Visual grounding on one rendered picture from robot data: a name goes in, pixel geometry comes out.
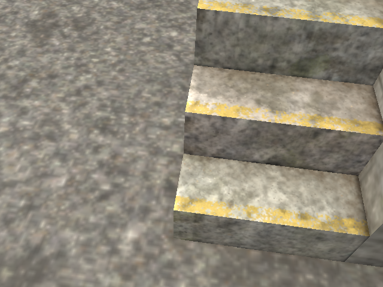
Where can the stairs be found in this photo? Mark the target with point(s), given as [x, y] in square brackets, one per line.
[280, 120]

